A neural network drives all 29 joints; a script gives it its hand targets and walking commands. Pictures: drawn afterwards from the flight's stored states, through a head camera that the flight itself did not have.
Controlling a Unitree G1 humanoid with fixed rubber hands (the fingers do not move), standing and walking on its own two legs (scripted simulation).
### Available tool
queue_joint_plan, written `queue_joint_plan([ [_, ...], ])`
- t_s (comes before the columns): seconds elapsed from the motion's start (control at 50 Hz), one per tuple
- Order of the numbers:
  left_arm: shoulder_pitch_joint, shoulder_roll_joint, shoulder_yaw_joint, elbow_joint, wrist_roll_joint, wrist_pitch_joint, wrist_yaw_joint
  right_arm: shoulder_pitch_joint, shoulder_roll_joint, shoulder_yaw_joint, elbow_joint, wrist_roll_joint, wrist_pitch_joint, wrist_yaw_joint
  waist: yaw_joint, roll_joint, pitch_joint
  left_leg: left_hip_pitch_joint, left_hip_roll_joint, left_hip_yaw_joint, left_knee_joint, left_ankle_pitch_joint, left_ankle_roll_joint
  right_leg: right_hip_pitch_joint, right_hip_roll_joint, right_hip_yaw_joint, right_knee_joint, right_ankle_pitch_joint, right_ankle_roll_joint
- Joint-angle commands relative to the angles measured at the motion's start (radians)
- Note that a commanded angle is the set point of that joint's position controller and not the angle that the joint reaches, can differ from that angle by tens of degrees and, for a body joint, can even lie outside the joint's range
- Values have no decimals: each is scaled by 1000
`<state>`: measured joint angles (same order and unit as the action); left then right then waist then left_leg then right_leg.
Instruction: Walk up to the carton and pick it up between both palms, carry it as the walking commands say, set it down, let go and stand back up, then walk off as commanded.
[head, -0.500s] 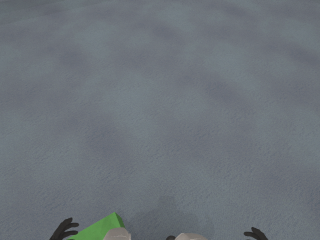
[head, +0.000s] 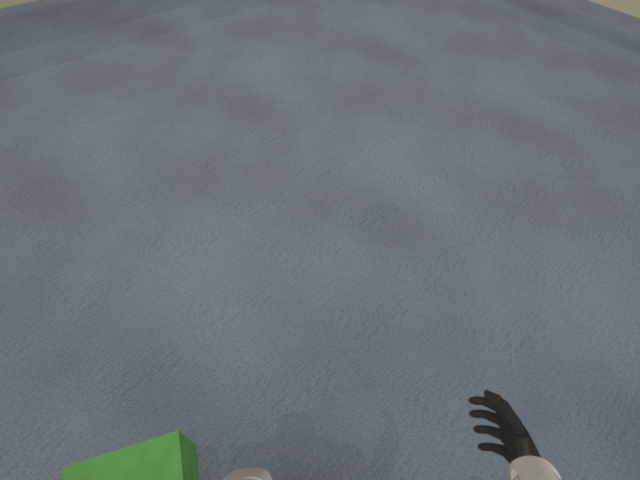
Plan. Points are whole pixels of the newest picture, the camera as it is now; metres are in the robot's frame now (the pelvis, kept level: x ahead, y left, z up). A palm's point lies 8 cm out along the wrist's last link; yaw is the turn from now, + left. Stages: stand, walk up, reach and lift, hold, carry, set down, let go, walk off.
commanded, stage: walk off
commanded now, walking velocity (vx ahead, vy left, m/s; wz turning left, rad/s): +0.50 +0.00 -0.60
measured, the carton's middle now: out of the picture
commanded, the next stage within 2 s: none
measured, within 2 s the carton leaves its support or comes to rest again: neither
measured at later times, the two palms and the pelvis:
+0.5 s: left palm (286, 257) +0.46 +0.10 -0.10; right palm (585, 474) +0.17 -0.34 -0.12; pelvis +0.23 -0.08 +0.00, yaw -18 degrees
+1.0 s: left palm (302, 187) +0.66 +0.10 -0.12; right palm (585, 251) +0.52 -0.43 -0.08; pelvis +0.51 -0.14 +0.00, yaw -36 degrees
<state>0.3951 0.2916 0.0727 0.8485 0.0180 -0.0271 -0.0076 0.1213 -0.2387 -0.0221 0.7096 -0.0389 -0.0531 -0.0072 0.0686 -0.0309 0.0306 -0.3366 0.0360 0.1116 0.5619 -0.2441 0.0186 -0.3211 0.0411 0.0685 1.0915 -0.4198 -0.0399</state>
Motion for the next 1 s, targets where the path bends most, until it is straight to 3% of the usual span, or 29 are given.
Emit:
queue_joint_plan([
  [0.0, -37, 38, 10, -87, 12, 5, -26, 118, -84, -33, -5, 6, -21, 0, -69, 155, 20, 195, 302, -321, -359, -26, 56, -306, -136, 7, 107, 105, 26],
  [0.08, -135, 2, 2, -126, 17, 23, -47, 206, -92, -41, 52, 19, -52, 12, -67, 162, -1, 212, 275, -112, -348, 336, 42, -333, -139, -24, 76, 193, 56],
  [0.12, -216, -9, -5, -153, 18, 26, -57, 242, -94, -43, 70, 17, -51, 9, -79, 162, 16, 235, 275, -49, -350, 387, 44, -378, -143, -44, 14, 241, 64],
  [0.18, -336, -31, -23, -191, 17, 23, -74, 259, -105, -42, 77, 17, -42, 4, -97, 160, 41, 226, 253, 51, -349, 362, 33, -336, -145, -108, -190, 337, 70],
  [0.26, -473, -22, -32, -229, 23, 20, -89, 336, -164, -57, 108, 16, -24, -5, -144, 163, 66, 279, 272, 116, -337, 426, 19, -235, -110, -209, -392, 239, 39],
  [0.3, -457, 0, -24, -227, 30, 22, -80, 361, -192, -62, 126, 17, -7, -8, -124, 187, 41, 349, 287, 143, -239, 671, 12, -175, -64, -232, -443, 152, 1],
  [0.32, -399, 9, -16, -209, 31, 20, -71, 364, -209, -64, 132, 21, 1, -9, -89, 192, 5, 377, 294, 152, -140, 827, 14, -113, -27, -241, -467, 127, -22],
  [0.34, -283, 29, -3, -172, 34, 14, -60, 357, -222, -66, 131, 29, 9, -10, -27, 173, -60, 350, 295, 170, 27, 910, 8, 36, 13, -249, -515, 144, -52],
  [0.36, -109, 82, 22, -115, 41, 6, -43, 335, -223, -63, 113, 35, 11, -7, 55, 122, -160, 214, 271, 192, 276, 787, -23, 294, 23, -218, -578, 177, -84],
  [0.38, -9, 197, 63, -95, 45, 3, -25, 346, -140, -47, 54, 32, 7, 0, 73, -52, -293, -131, 219, 168, 590, 151, -70, 619, -250, 141, -601, 21, -148],
  [0.4, 1, 295, 75, -125, 10, 15, -9, 281, -133, -51, -34, 29, -1, 9, 60, -211, -377, -400, 62, 34, 841, -341, -122, 709, -468, 634, -775, 102, -250],
  [0.42, 19, 256, 67, -102, -4, 23, 3, 153, -173, -52, -52, 19, -3, 10, 86, -44, -269, -481, 105, -89, 853, -236, -108, 642, -432, 515, -797, 272, -243],
  [0.44, -31, 203, 54, -91, -4, 16, 9, 147, -137, -47, -46, 30, -11, 9, 42, -40, -150, -471, 139, -82, 805, -155, -102, 515, -397, 375, -781, 415, -230],
  [0.46, -92, 152, 43, -93, -4, 6, 10, 189, -125, -45, -16, 25, -12, 7, -19, 1, -75, -382, 169, -98, 716, -115, -100, 360, -334, 272, -783, 524, -192],
  [0.5, -183, 102, 22, -104, -11, -9, 14, 250, -121, -51, 7, -3, 18, 13, -101, -21, -55, -233, 184, -110, 637, -109, -117, 171, -239, 153, -811, 556, -160],
  [0.56, -155, 106, 22, -96, -13, -28, 6, 205, -92, -46, -9, -2, 51, 29, -108, -27, -51, -216, 156, -84, 559, -38, -134, 92, -190, 132, -847, 500, -169],
  [0.64, -47, 117, 25, -72, -11, -34, 1, 23, -88, -39, -58, -2, 54, 30, -45, -27, 16, -332, 142, -93, 388, 85, -143, 138, -200, 192, -897, 399, -170],
  [0.72, 49, 127, 25, -48, -5, -35, 3, -117, -78, -27, -99, 7, 42, 34, 11, -42, 17, -354, 86, -92, 204, 136, -133, 263, -203, 212, -854, 494, -157],
  [0.78, 83, 132, 24, -37, 1, -30, 7, -186, -78, -23, -125, 17, 29, 36, 34, -67, 14, -297, 37, -72, 102, 118, -122, 306, -204, 219, -791, 613, -145],
  [0.82, 63, 147, 28, -38, 4, -27, 12, -154, -89, -26, -124, 22, 19, 32, 6, -90, 10, -165, 11, -82, 24, 93, -104, 280, -207, 242, -750, 663, -111],
  [0.84, 34, 161, 31, -46, 2, -29, 13, -95, -106, -32, -111, 21, 14, 25, -34, -97, -6, -51, -13, -76, -10, 55, -88, 243, -203, 249, -702, 733, -91],
  [0.86, 11, 176, 35, -53, -5, -35, 11, 21, -139, -46, -80, 22, 6, 13, -95, -68, -58, 113, -24, -62, -69, 61, -65, 209, -177, 233, -592, 791, -69],
  [0.88, -8, 162, 33, -64, -16, -43, 5, 172, -188, -63, -43, 14, -8, -2, -168, -7, -146, 351, 52, -112, -106, 98, -35, 106, -120, 183, -394, 707, -44],
  [0.9, -5, 68, 11, -105, -38, -48, 5, 331, -276, -84, -29, -17, -15, -18, -221, 147, -307, 612, 350, -413, -134, -102, 22, -109, -27, 92, -79, 300, -7],
  [0.92, 48, 50, 9, -131, -30, -44, 10, 331, -326, -97, -21, -14, -2, -12, -165, 340, -343, 611, 512, -779, -279, -115, 87, -294, 33, 24, 100, -128, -1],
  [0.94, 44, 89, 15, -105, -2, -27, 14, 245, -233, -78, -26, -7, 4, -3, -125, 204, -213, 472, 487, -737, -293, -202, 94, -329, -49, 52, 194, -60, -5],
  [0.96, -2, 71, 15, -97, 6, -18, 2, 187, -144, -55, -30, -4, 0, 3, -108, 110, -89, 346, 421, -584, -306, -189, 86, -334, -82, 36, 187, 12, -2],
  [0.98, -31, 51, 14, -96, 4, -11, -9, 148, -102, -43, -27, -3, -5, 5, -91, 102, -21, 257, 361, -421, -325, -91, 66, -314, -113, 28, 147, 70, 8],
])
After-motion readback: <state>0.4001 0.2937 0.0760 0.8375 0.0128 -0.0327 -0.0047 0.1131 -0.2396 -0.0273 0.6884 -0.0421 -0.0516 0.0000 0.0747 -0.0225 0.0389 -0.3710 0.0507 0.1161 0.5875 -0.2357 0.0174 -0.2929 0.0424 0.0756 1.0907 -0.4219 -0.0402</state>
